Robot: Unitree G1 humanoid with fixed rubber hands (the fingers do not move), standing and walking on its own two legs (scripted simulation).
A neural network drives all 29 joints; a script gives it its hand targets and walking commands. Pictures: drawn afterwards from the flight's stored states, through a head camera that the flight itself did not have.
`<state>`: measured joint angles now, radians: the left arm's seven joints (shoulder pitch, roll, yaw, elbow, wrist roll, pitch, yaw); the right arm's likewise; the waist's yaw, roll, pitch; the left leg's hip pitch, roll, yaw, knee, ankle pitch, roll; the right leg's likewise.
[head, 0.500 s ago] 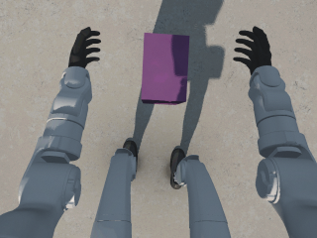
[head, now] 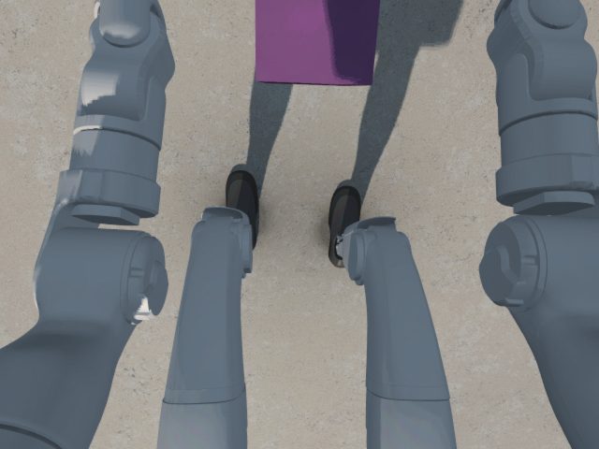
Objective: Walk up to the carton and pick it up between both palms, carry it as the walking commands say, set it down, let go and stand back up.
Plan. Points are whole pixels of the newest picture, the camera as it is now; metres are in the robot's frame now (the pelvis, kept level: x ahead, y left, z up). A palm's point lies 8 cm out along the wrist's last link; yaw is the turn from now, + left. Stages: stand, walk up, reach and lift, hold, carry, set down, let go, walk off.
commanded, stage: reach and lift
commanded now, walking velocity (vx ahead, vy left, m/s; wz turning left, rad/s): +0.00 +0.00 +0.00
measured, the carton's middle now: (311, 7) +0.56 +0.00 -0.51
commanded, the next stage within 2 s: none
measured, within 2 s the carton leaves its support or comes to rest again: neither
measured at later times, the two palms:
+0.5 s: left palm out of the picture +0.53 +0.16 -0.33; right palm out of the picture +0.54 -0.15 -0.31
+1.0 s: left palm (203, 8) +0.53 +0.16 -0.44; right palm (407, 23) +0.53 -0.15 -0.44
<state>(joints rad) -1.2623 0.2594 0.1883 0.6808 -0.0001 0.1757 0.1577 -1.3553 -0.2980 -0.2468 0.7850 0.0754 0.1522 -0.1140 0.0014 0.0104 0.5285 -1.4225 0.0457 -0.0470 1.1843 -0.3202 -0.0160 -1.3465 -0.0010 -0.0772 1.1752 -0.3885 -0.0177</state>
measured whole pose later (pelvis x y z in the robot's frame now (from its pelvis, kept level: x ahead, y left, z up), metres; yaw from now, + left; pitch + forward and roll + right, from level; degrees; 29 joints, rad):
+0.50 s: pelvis -0.03 +0.01 -0.16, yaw -2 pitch +32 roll -4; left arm -1.51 0.29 0.20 0.88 -0.03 0.21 0.22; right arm -1.58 -0.30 -0.20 0.97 0.11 0.22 -0.17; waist 0.00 0.00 0.53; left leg -1.90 0.04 -0.05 1.82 -0.48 0.00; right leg -1.82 -0.01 -0.06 1.83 -0.57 -0.01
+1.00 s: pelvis -0.03 +0.00 -0.25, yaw -2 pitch +33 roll -2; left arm -1.56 0.35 0.17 1.07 -0.08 0.13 0.16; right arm -1.59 -0.30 -0.09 1.11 0.17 0.12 -0.16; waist 0.00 0.00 0.52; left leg -2.16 0.04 -0.05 2.12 -0.54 0.00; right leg -2.09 -0.01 -0.04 2.15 -0.64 -0.01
